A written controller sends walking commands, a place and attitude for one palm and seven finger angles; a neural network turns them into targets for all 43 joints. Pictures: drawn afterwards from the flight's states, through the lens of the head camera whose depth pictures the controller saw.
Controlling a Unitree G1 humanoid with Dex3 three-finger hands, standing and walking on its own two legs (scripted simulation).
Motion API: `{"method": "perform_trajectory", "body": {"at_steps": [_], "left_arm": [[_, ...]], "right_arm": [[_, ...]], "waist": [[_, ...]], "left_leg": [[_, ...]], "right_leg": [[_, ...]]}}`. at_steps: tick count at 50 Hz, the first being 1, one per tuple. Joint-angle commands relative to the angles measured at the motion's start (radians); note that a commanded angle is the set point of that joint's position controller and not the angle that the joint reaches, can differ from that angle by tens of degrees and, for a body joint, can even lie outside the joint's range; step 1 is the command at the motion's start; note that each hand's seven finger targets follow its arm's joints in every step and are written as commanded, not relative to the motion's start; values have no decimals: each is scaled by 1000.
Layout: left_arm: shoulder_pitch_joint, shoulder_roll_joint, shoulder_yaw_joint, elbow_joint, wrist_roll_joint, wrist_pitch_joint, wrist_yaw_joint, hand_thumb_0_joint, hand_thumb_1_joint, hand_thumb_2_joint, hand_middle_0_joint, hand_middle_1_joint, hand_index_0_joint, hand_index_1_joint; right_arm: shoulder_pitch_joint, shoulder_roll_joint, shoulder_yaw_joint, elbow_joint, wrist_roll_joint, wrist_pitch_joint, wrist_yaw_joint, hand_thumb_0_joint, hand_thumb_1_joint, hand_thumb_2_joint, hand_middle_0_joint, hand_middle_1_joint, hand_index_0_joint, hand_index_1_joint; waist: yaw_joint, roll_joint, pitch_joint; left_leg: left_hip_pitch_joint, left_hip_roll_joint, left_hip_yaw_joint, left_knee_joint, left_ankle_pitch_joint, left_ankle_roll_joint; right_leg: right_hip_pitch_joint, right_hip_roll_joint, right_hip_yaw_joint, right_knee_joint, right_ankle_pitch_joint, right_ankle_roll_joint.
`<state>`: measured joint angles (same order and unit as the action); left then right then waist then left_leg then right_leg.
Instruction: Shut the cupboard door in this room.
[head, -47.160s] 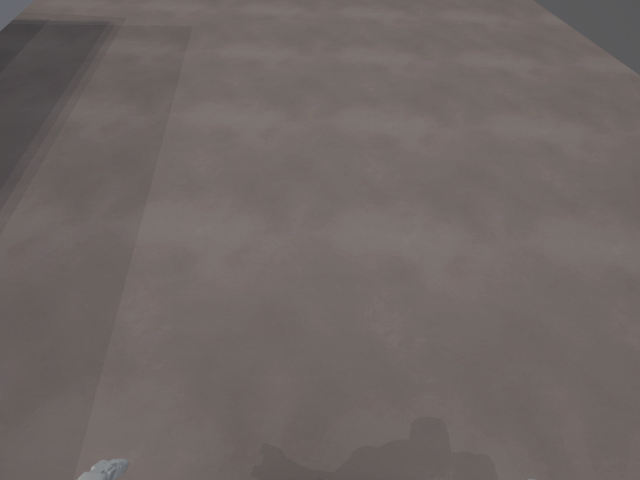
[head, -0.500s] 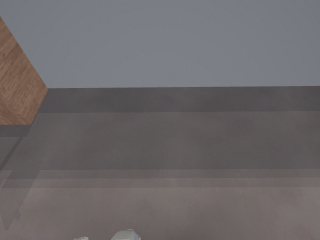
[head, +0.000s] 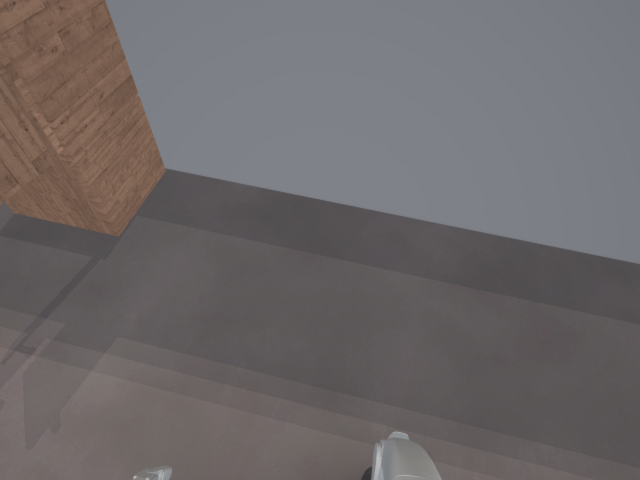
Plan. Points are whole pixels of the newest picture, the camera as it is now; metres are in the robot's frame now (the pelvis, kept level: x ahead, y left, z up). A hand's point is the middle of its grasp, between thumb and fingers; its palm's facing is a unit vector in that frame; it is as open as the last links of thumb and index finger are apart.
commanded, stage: walk to a spot facing it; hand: left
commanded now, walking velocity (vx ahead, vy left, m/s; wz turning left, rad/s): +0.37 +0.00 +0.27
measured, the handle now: out of the picture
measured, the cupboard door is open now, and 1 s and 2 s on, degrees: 82 82 82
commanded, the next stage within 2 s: turn to face it in 0.94 s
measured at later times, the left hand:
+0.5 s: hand (224, 460) +0.17 +0.14 -0.17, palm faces +0.26 -0.94 -0.20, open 7.3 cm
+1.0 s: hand (191, 274) +0.47 +0.26 -0.16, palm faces +0.30 -0.94 -0.17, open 7.4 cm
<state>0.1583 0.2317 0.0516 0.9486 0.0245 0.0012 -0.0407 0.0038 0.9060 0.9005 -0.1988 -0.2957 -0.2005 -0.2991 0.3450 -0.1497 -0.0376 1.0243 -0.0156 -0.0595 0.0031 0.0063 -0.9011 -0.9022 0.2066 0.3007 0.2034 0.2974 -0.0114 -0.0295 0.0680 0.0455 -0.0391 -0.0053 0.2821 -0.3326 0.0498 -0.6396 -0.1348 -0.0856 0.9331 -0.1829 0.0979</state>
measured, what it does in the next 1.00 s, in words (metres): walks ahead, turning left: right foot, then left foot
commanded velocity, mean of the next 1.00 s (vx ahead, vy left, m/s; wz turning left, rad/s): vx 0.35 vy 0.00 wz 0.18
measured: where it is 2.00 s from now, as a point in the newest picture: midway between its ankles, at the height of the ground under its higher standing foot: (292, 331)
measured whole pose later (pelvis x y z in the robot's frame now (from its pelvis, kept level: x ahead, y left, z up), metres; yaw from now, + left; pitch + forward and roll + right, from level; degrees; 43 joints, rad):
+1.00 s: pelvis +0.44 +0.06 +0.00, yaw +15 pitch +0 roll +0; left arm 0.17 0.19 0.07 1.00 0.03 -0.01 -0.03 0.00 0.91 0.90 -0.20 -0.30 -0.20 -0.30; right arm 0.32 -0.17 -0.07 1.05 -0.02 -0.08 -0.01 -0.01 -0.93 -0.90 0.20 0.30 0.20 0.30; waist 0.01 -0.03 0.04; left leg -0.02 -0.02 0.13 0.30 -0.27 0.05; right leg -0.62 -0.15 -0.09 0.91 -0.13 0.06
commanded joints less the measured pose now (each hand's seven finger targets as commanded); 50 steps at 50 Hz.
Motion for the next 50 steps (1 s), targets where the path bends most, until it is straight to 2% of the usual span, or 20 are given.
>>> {"method": "perform_trajectory", "body": {"at_steps": [1, 3, 5, 6, 7, 8, 10, 11, 14, 19, 27, 29, 31, 32, 33, 35, 37, 39, 43, 50], "left_arm": [[-153, 53, 5, -122, -14, -43, 0, 0, 900, 900, -200, -300, -200, -300], [-79, 60, 12, -102, -12, -47, 5, 0, 900, 900, -200, -300, -200, -300], [174, 99, 26, -29, -5, -66, 14, 0, 900, 900, -200, -300, -200, -300], [345, 182, 48, 25, 8, -81, 27, 0, 900, 900, -200, -300, -200, -300], [410, 275, 63, 55, 6, -79, 43, 0, 900, 900, -200, -300, -200, -300], [322, 256, 68, 37, -10, -78, 43, 0, 900, 900, -200, -300, -200, -300], [141, 137, 42, 4, -7, -78, 44, 0, 900, 900, -200, -300, -200, -300], [105, 91, 30, 2, -4, -85, 44, 0, 900, 900, -200, -300, -200, -300], [117, 39, 21, 23, 3, -94, 49, 0, 900, 900, -200, -300, -200, -300], [166, 34, 22, 61, 4, -107, 51, 0, 900, 900, -200, -300, -200, -300], [295, 65, 11, 128, 1, -93, 52, 0, 900, 900, -200, -300, -200, -300], [286, 83, 15, 130, -1, -90, 52, 0, 900, 900, -200, -300, -200, -300], [255, 100, 8, 122, -15, -90, 48, 0, 900, 900, -200, -300, -200, -300], [285, 41, 6, 97, -19, -86, 36, 0, 900, 900, -200, -300, -200, -300], [241, 26, -1, 55, -15, -92, 34, 0, 900, 900, -200, -300, -200, -300], [117, 17, 4, 41, -14, -84, 40, 0, 900, 900, -200, -300, -200, -300], [140, 3, 8, 76, 1, -69, 29, 0, 900, 900, -200, -300, -200, -300], [200, -34, 8, 95, 8, -44, 27, 0, 900, 900, -200, -300, -200, -300], [153, -27, 16, 56, 8, -23, 20, 0, 900, 900, -200, -300, -200, -300], [-59, -17, 8, -29, -3, -29, 10, 0, 900, 900, -200, -300, -200, -300]], "right_arm": [[63, -196, -46, -9, -1, -19, -21, 0, -900, -900, 200, 300, 200, 300], [46, -206, -52, 6, -1, -17, -23, 0, -900, -900, 200, 300, 200, 300], [32, -210, -54, 16, 6, -16, -23, 0, -900, -900, 200, 300, 200, 300], [57, -181, -51, 9, 17, -19, -14, 0, -900, -900, 200, 300, 200, 300], [127, -104, -38, -18, 28, -18, -11, 0, -900, -900, 200, 300, 200, 300], [101, -121, -43, -10, 25, -8, -9, 0, -900, -900, 200, 300, 200, 300], [-17, -90, -45, -22, 4, 7, 9, 0, -900, -900, 200, 300, 200, 300], [-11, -72, -42, -13, -1, 19, 13, 0, -900, -900, 200, 300, 200, 300], [32, -46, -40, 7, -9, 45, 17, 0, -900, -900, 200, 300, 200, 300], [-79, -31, -39, -38, -11, 51, 31, 0, -900, -900, 200, 300, 200, 300], [-302, -28, -17, -114, -9, 24, 48, 0, -900, -900, 200, 300, 200, 300], [-248, -48, -22, -104, -13, 15, 40, 0, -900, -900, 200, 300, 200, 300], [0, -122, -43, -40, -20, 4, 22, 0, -900, -900, 200, 300, 200, 300], [133, -258, -77, -15, -25, 0, 8, 0, -900, -900, 200, 300, 200, 300], [180, -315, -87, 1, -7, 8, -2, 0, -900, -900, 200, 300, 200, 300], [58, -259, -79, -15, 1, 3, -13, 0, -900, -900, 200, 300, 200, 300], [-26, -162, -50, -23, -3, -12, -14, 0, -900, -900, 200, 300, 200, 300], [-41, -124, -38, -18, -1, -23, -15, 0, -900, -900, 200, 300, 200, 300], [-22, -110, -43, -24, 3, -33, -17, 0, -900, -900, 200, 300, 200, 300], [57, -139, -46, 11, -5, -29, -23, 0, -900, -900, 200, 300, 200, 300]], "waist": [[-33, 150, 43], [10, 157, 27], [123, 88, -107], [184, -70, -239], [156, -300, -338], [133, -212, -295], [75, -60, -45], [42, -68, -25], [0, -88, -42], [0, -61, 9], [72, -64, 28], [36, -76, -4], [-87, -4, -175], [-127, 248, -305], [-131, 301, -302], [-95, 158, -149], [-27, 65, -36], [16, 117, -24], [32, 140, 23], [-12, 142, 40]], "left_leg": [[-42, 253, -133, -27, 620, 110], [-73, 254, -134, 41, 760, 104], [-125, 197, -108, 344, 849, 57], [-312, 117, -60, 652, 578, 19], [-565, -57, -35, 996, -186, -20], [-561, 25, -111, 1123, -176, 3], [-634, 115, -85, 1137, 5, 2], [-608, 131, -82, 1100, 63, -7], [-597, 146, -45, 1012, 105, -39], [-679, 183, 10, 785, 169, -72], [-596, 132, 102, 394, 133, -32], [-482, 88, 139, 335, 80, -9], [-49, 62, 127, 217, 149, 33], [212, 304, -245, 165, 162, 116], [287, 473, -477, 66, 302, 213], [76, 464, -382, 12, 194, 204], [-143, 377, -217, -40, 184, 127], [-228, 308, -101, -81, 200, 97], [-213, 293, -41, -135, 265, 110], [-68, 296, 33, -58, 547, 99]], "right_leg": [[49, 28, -23, -222, 22, -41], [197, 67, -42, -264, -1, -71], [530, 101, -54, -390, 60, -96], [820, -68, 121, -429, 71, -144], [960, -381, 589, -548, 199, -248], [806, -397, 612, -650, -86, -275], [499, -301, 419, -706, -312, -219], [421, -256, 295, -710, -251, -190], [370, -208, 122, -724, -133, -174], [423, -196, -7, -764, -12, -193], [640, -222, -78, -692, 257, -198], [657, -222, -118, -582, 425, -191], [499, -153, -197, -202, 488, -134], [223, -12, -211, 115, 71, -71], [12, 56, -101, 315, -385, -69], [-86, -17, 23, 405, -287, -78], [9, -57, 44, 324, -180, -71], [71, -48, 31, 257, -110, -58], [-16, -50, 30, 180, 18, -35], [12, -3, -9, -182, 66, -59]]}}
